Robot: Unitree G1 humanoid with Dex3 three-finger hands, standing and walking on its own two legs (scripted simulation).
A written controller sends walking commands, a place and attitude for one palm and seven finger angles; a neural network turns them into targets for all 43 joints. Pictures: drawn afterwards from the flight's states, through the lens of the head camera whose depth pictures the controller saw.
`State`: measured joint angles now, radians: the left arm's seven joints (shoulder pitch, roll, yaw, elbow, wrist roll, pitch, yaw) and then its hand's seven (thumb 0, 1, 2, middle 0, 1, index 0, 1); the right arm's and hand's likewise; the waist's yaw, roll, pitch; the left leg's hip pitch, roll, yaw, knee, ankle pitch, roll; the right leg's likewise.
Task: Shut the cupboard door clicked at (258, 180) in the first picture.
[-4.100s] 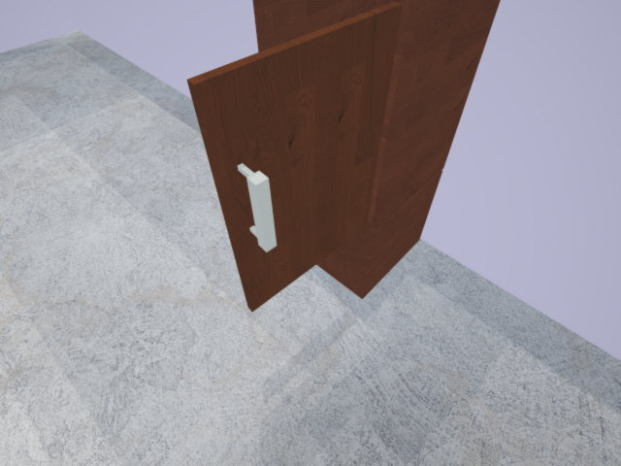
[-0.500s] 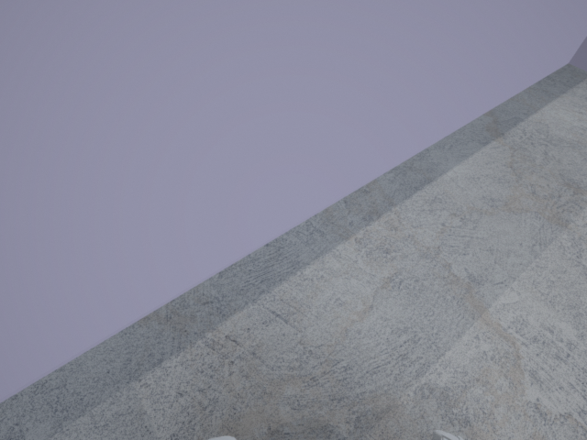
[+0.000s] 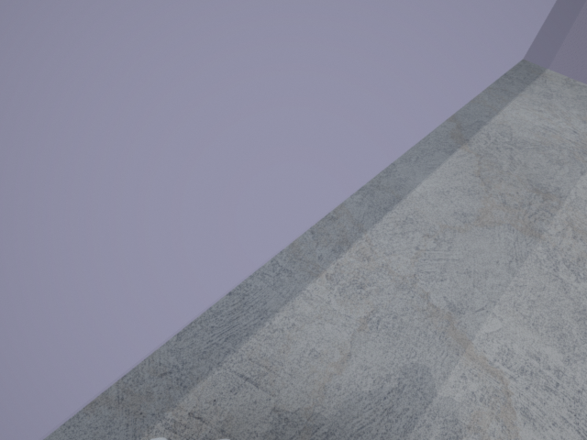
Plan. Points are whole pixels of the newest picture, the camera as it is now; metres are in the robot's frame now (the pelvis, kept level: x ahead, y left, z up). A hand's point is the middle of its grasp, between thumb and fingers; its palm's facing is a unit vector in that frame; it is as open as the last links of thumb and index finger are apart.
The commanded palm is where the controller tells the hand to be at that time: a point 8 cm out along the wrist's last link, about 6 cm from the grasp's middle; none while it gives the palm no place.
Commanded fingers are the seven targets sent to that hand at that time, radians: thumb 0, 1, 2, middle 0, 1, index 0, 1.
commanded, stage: turn to face it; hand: left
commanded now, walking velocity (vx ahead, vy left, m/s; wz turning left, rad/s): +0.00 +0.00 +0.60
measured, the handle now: out of the picture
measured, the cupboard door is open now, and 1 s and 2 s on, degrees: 85 85 85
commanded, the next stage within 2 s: none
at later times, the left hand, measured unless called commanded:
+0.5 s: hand out of the picture +0.10 +0.16 -0.15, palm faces +0.32 -0.91 -0.26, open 7.4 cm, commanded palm none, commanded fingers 0.00 0.90 0.90 -0.20 -0.30 -0.20 -0.30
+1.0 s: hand out of the picture +0.08 +0.12 -0.15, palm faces +0.59 -0.75 -0.30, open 7.4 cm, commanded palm none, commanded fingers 0.00 0.90 0.90 -0.20 -0.30 -0.20 -0.30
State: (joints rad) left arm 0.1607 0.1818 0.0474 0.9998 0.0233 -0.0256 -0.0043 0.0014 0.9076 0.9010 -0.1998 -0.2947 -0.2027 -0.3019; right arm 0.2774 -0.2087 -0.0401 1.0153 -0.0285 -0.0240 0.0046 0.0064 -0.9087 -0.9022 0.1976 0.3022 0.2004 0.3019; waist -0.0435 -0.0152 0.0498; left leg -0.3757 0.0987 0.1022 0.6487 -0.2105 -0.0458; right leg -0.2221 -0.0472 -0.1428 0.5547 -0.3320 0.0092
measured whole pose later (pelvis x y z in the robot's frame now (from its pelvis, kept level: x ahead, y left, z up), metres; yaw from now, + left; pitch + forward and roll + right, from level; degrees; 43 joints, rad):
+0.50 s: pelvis +0.10 -0.05 +0.01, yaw +19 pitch +1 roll +3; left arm 0.20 0.21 0.05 0.93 0.03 -0.01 0.02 0.00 0.90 0.90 -0.20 -0.29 -0.20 -0.30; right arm 0.13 -0.26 -0.07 0.95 -0.02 0.06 0.02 0.01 -0.91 -0.90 0.20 0.30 0.20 0.30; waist 0.00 -0.04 0.10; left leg -0.42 0.03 0.12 0.83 -0.43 -0.06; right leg -0.16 -0.10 -0.21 0.50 -0.36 -0.03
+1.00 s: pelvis +0.14 -0.10 +0.00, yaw +38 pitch +0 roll +1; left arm 0.21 0.22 0.05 0.85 0.03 0.02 0.01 0.00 0.90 0.90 -0.20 -0.29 -0.20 -0.30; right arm 0.14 -0.26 -0.08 0.90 -0.02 0.09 0.03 0.01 -0.90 -0.90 0.20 0.30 0.21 0.30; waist 0.00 0.03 0.10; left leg -0.50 0.00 -0.03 1.07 -0.48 -0.04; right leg -0.31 -0.09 -0.09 0.64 -0.32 0.02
